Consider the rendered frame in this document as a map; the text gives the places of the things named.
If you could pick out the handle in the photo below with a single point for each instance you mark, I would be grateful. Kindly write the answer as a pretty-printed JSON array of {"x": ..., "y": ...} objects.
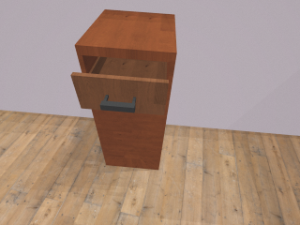
[{"x": 115, "y": 106}]

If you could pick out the drawer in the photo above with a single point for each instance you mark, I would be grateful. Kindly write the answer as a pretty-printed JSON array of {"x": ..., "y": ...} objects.
[{"x": 124, "y": 79}]

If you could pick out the cabinet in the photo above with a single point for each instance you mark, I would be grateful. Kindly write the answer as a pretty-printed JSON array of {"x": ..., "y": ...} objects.
[{"x": 130, "y": 139}]

